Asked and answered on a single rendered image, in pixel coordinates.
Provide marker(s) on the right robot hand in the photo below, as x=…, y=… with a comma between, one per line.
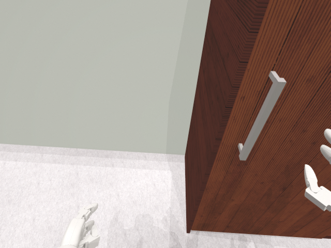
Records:
x=320, y=196

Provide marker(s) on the wardrobe door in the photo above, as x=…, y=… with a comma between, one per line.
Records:
x=265, y=195

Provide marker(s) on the handle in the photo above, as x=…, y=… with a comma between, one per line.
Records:
x=268, y=105

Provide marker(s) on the left robot hand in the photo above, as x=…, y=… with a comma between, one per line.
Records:
x=77, y=229

